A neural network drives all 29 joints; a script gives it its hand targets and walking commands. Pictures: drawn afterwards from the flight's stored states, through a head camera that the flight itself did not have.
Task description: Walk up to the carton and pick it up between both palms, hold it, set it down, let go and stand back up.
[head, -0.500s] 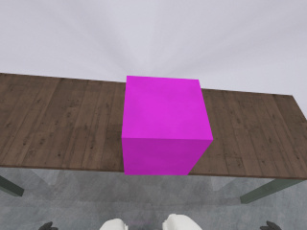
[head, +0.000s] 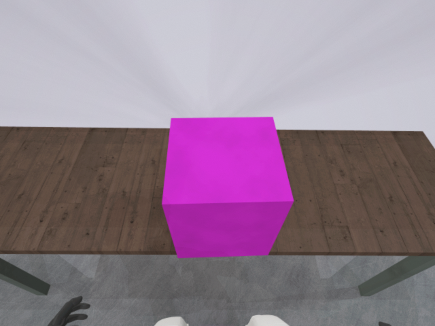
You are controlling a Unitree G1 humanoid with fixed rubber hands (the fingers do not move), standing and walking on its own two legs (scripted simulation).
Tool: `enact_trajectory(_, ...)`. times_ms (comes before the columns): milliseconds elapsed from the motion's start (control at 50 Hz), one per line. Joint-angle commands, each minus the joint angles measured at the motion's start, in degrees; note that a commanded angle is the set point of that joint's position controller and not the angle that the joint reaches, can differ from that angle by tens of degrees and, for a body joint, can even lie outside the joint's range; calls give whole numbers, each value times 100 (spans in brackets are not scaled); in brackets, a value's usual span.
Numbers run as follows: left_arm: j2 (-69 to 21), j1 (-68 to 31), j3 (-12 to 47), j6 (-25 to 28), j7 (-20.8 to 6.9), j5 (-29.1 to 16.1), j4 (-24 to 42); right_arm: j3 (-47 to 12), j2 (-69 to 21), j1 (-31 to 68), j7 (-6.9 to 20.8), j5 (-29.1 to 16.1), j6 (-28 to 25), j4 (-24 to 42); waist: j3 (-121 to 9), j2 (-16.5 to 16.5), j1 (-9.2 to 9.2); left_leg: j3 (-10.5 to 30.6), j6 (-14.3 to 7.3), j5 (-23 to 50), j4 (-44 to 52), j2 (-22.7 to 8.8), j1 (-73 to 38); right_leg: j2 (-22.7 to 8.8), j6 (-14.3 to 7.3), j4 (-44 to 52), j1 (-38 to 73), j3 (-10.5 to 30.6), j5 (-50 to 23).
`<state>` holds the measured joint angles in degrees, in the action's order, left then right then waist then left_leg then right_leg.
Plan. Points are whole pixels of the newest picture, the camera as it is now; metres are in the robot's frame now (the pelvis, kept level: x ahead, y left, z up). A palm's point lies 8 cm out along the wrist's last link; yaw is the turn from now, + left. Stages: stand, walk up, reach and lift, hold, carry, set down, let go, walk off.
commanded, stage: walk up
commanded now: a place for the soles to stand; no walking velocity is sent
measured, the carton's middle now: (222, 191) +0.38 +0.00 -0.02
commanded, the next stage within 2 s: reach and lift in 0.56 s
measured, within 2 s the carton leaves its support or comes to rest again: neither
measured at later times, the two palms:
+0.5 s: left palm out of the picture +0.11 +0.30 -0.09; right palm out of the picture +0.07 -0.32 -0.10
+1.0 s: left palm (76, 291) +0.19 +0.28 -0.07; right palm (403, 314) +0.14 -0.32 -0.07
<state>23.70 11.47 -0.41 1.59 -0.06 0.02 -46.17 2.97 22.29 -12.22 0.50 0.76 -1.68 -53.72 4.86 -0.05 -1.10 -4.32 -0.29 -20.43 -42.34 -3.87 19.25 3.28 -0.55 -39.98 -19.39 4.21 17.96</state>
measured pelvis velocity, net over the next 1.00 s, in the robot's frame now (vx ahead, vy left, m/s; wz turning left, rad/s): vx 0.00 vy -0.01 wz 0.00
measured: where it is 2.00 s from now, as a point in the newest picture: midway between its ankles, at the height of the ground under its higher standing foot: outside the picture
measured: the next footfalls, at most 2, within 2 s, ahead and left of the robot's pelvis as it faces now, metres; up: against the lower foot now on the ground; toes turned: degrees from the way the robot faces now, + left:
none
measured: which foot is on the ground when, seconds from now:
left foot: down 0.00-1.00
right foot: down 0.00-1.00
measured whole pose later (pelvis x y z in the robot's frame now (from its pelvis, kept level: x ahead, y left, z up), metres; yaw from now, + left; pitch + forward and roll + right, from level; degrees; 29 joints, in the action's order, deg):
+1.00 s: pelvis +0.00 -0.01 +0.00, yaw +0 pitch -3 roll +0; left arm 21.7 1.8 -2.5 -21.2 1.0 0.1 -29.9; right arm 6.6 22.3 -5.8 3.1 3.3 -11.0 -46.6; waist 7.8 -0.8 -1.3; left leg -4.3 0.8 -19.5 -41.5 -3.5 19.1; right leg 2.9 -0.5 -41.5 -20.3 4.2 18.4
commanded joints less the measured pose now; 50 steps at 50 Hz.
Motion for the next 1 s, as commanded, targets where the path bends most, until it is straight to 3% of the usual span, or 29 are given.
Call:
enact_trajectory(0,1189,-294,-269,132,50,67,-20,212,1388,584,-40,11,-117,297,-392,139,-30,599,-381,148,1195,-542,-489,-642,-462,824,-418,1034,-862)
enact_trajectory(20,1283,-258,-261,126,65,70,-39,207,1386,624,-43,-12,-100,312,-679,-54,-63,686,-416,92,1125,-554,-578,-646,-500,868,-221,1122,-905)
enact_trajectory(60,1226,-252,-255,150,66,72,-9,182,1390,540,-52,2,-108,268,-502,151,6,758,-413,242,1265,-592,-429,-676,-485,769,-263,1079,-969)
enact_trajectory(100,1255,-291,-293,66,59,41,68,259,1543,514,-74,-37,-115,305,-649,-179,-33,922,-542,860,1233,-773,-566,-544,-431,354,-161,774,-1543)
enact_trajectory(160,1195,-172,-297,30,65,43,67,263,1518,568,-84,-32,-87,305,-629,184,-27,928,-626,991,1283,-977,-584,-480,-343,280,-151,571,-1536)
enact_trajectory(180,1174,-171,-285,11,64,39,78,275,1540,649,-90,-21,-67,316,-612,401,28,841,-654,774,1247,-910,-472,-453,-387,286,-239,592,-1176)
enact_trajectory(220,1249,-198,-278,29,50,75,44,242,1423,704,-83,-33,-38,389,-503,-46,-16,796,-540,376,1211,-734,-351,-554,-477,555,-208,789,-909)
enact_trajectory(240,1176,-187,-268,58,53,103,71,257,1397,728,-79,-52,-10,391,-519,44,-48,713,-447,212,1145,-651,-489,-667,-547,772,-365,1038,-893)
enact_trajectory(260,1265,-267,-313,48,32,106,67,257,1364,716,-80,-40,-6,387,-331,-254,-79,591,-391,2,1047,-533,-370,-698,-577,889,-487,1150,-733)
enact_trajectory(300,1214,-293,-282,51,43,96,102,265,1414,773,-66,-21,-5,322,-312,-110,-46,562,-349,-255,1133,-459,-357,-782,-591,1079,-585,1298,-548)
enact_trajectory(340,1336,-295,-310,35,39,125,91,246,1372,794,-62,-50,11,346,-263,-280,-25,533,-334,-781,1091,-349,-449,-823,-581,1355,-746,1475,-162)
enact_trajectory(380,1272,-493,-285,19,23,132,163,276,1386,630,-42,-52,-3,302,-181,-326,-147,661,-362,-1000,1326,-378,-443,-711,-541,1258,-768,1341,-39)
enact_trajectory(440,1236,-304,-297,44,15,115,84,242,1396,695,-50,-5,-64,307,-351,-149,7,738,-445,-254,1306,-589,-530,-614,-453,1007,-643,1127,-572)
enact_trajectory(500,1315,-306,-274,52,31,126,168,257,1465,606,-40,-37,-43,279,-449,-244,-99,842,-449,-13,1300,-667,-630,-609,-428,896,-514,1114,-851)
enact_trajectory(540,1276,-322,-281,38,46,93,139,231,1448,734,-33,-36,-32,282,-435,-122,-37,844,-467,-60,1359,-699,-526,-556,-432,790,-316,987,-809)
enact_trajectory(560,665,-2332,-119,-1375,191,160,1137,1067,504,2289,202,661,-1074,181,-165,357,73,2,242,-1401,840,214,423,-253,-218,326,-591,-713,1307)
enact_trajectory(580,509,-1981,-158,-1876,269,246,1297,1113,854,1719,390,689,-1176,120,122,666,-7,106,16,-1785,1026,-48,1108,-107,-342,-254,-130,-831,1165)
enact_trajectory(600,510,-1980,-310,-2053,301,335,1412,1196,1024,1683,444,705,-1170,75,170,545,-71,-45,-38,-1743,1037,-138,1424,-69,-313,-393,185,-913,1048)
enact_trajectory(640,635,-2010,-413,-2347,254,395,1995,1223,1099,1592,481,654,-1150,364,20,-56,-236,47,-11,-1201,566,-128,487,-208,-450,-33,-553,-788,1024)
enact_trajectory(680,721,-2122,-414,-2499,213,264,2517,1140,958,1481,387,442,-1142,477,-350,-385,-296,97,104,-571,109,44,-881,-436,-614,470,-1496,-555,1230)
enact_trajectory(700,729,-2111,-319,-2573,194,225,2751,1220,973,1321,371,358,-1104,490,-512,-412,-405,213,160,-460,156,19,-1263,-425,-642,569,-1728,-609,962)
enact_trajectory(720,703,-1879,-415,-2574,173,279,2775,1198,947,1052,354,290,-1081,810,-512,-536,-306,200,164,-305,225,62,-1476,-444,-617,739,-1680,-568,759)
enact_trajectory(760,711,-1611,-479,-2474,163,295,2930,1086,827,691,273,179,-1096,1066,-758,-384,-250,111,127,107,396,144,-1470,-401,-496,832,-1025,-538,-83)
enact_trajectory(820,696,-1040,-680,-2362,123,456,2783,907,769,284,229,21,-1105,1309,-1090,-384,83,90,92,808,736,247,-1251,-257,-158,796,-32,-542,-1608)
enact_trajectory(840,660,-948,-640,-2324,120,459,2643,905,747,70,206,-41,-1095,1222,-1104,-486,26,170,94,1004,839,291,-1413,-210,-111,896,148,-555,-2062)
enact_trajectory(920,382,-633,-689,-2103,63,470,2473,578,604,-82,208,-115,-1121,1244,-1115,-610,140,173,68,1150,1032,359,-1546,-232,-2,1084,424,-484,-2502)
enact_trajectory(940,399,-666,-761,-2006,75,448,2559,558,617,-94,211,-141,-1174,1220,-1229,-424,174,150,81,1243,1107,385,-1511,-305,23,1120,609,-394,-2602)
enact_trajectory(960,341,-628,-753,-1944,63,405,2427,508,606,-37,196,-107,-1249,1280,-1214,-634,213,128,62,1210,1144,411,-1519,-309,46,1159,485,-429,-2572)
enact_trajectory(980,404,-820,-841,-1769,92,338,2709,431,484,-76,189,-193,-1277,1423,-1425,-496,209,141,62,1249,1207,444,-1500,-309,78,1196,633,-368,-2611)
